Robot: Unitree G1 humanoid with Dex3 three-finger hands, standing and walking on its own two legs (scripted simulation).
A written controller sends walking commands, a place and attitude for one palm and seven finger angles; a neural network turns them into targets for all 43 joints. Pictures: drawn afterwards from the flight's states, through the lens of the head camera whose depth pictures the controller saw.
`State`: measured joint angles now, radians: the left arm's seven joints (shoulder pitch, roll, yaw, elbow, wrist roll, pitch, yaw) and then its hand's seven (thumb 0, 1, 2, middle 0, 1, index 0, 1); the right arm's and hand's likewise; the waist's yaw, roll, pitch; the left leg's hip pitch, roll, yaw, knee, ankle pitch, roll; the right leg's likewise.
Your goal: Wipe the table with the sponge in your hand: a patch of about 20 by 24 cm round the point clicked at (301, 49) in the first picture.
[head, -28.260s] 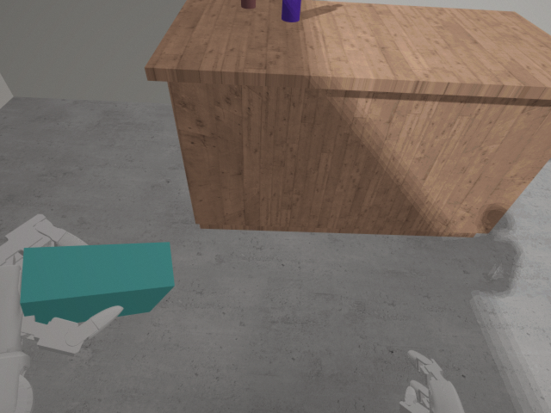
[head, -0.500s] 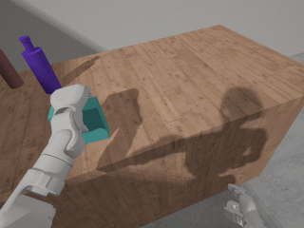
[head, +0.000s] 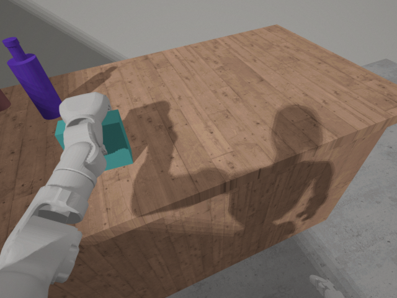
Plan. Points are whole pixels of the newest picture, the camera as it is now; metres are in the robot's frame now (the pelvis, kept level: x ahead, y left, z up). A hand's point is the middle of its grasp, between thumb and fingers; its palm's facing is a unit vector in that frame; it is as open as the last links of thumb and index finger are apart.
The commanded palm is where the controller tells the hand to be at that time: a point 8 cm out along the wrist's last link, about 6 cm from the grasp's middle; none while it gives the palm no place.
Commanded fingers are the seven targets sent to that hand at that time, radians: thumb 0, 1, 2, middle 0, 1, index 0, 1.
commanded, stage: wipe forward along the third lane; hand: left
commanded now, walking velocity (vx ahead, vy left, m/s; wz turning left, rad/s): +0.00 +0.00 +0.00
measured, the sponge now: (101, 151) +0.41 +0.25 +0.09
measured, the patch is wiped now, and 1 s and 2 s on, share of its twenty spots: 0.80 0.90 0.90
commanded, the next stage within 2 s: wipe back along the third lane in 0.60 s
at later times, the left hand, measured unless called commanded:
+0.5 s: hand (92, 116) +0.46 +0.27 +0.15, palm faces -0.06 -0.02 -1.00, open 9.4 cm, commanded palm +0.44 +0.27 +0.19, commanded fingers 0.00 0.10 1.30 -1.20 -1.60 -1.20 -1.60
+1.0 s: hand (88, 118) +0.46 +0.28 +0.15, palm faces +0.03 -0.01 -1.00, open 9.5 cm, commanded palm +0.42 +0.27 +0.18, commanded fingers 0.00 0.10 1.30 -1.20 -1.60 -1.20 -1.60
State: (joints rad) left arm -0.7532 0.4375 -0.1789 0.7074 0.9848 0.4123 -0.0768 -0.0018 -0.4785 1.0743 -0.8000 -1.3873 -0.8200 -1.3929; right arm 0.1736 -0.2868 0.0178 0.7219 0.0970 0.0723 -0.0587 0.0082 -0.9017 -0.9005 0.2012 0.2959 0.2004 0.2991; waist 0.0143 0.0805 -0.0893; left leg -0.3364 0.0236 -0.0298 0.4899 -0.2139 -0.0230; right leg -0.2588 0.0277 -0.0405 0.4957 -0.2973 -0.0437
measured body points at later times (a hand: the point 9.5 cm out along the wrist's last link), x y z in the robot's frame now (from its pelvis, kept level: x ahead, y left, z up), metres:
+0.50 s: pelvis +0.01 +0.01 +0.00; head +0.02 -0.01 +0.45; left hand +0.46 +0.27 +0.21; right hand +0.12 -0.25 -0.13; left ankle +0.02 +0.14 -0.74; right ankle -0.03 -0.09 -0.74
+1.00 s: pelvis +0.02 +0.03 +0.00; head +0.03 +0.01 +0.45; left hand +0.45 +0.28 +0.20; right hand +0.12 -0.23 -0.13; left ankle +0.02 +0.14 -0.74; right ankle -0.03 -0.09 -0.74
